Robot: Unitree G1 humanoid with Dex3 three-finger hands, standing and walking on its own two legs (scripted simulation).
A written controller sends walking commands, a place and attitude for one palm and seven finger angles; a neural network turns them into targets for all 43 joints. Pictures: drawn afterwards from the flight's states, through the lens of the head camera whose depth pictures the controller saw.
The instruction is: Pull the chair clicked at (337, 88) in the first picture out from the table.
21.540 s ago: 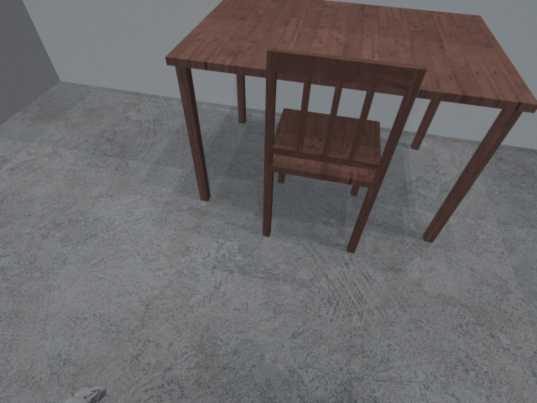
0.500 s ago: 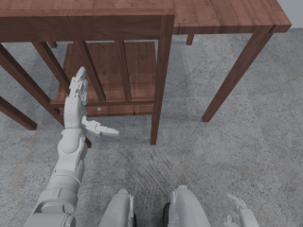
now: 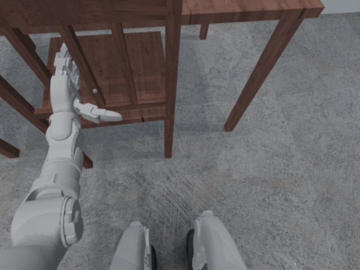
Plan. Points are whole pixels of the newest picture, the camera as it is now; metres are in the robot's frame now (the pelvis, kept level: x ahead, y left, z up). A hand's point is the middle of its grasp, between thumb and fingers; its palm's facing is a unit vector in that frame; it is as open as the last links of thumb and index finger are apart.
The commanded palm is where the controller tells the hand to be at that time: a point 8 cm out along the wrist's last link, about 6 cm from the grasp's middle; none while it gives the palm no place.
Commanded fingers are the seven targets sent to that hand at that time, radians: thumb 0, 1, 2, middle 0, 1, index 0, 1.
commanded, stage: push the fingers through the gap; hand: left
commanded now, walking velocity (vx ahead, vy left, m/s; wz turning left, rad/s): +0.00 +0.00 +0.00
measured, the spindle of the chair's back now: (87, 73) +0.56 +0.18 +0.02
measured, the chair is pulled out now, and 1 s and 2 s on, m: -0.04 -0.04 0.01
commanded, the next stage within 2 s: hook a spindle and tug to test in 0.54 s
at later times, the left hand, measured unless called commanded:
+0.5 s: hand (97, 92) +0.50 +0.15 +0.03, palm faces +0.09 -1.00 -0.02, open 16.9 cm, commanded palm +0.47 +0.20 +0.04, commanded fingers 0.00 -0.50 0.30 -0.06 -0.08 -0.06 -0.08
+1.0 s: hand (96, 87) +0.51 +0.15 +0.04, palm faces +0.13 -0.99 -0.04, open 15.7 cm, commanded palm +0.46 +0.19 +0.04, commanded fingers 0.00 -0.28 0.40 -0.39 -1.12 -0.39 -1.12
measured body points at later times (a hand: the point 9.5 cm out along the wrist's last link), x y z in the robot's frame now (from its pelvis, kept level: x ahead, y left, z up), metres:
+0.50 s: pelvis +0.03 +0.01 +0.02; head +0.18 +0.03 +0.44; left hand +0.49 +0.21 +0.04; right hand +0.09 -0.25 -0.11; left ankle +0.03 +0.10 -0.61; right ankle +0.08 -0.10 -0.61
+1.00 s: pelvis +0.03 +0.00 +0.01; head +0.18 +0.01 +0.44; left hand +0.49 +0.21 +0.04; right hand +0.09 -0.26 -0.11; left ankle +0.03 +0.10 -0.61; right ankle +0.08 -0.10 -0.61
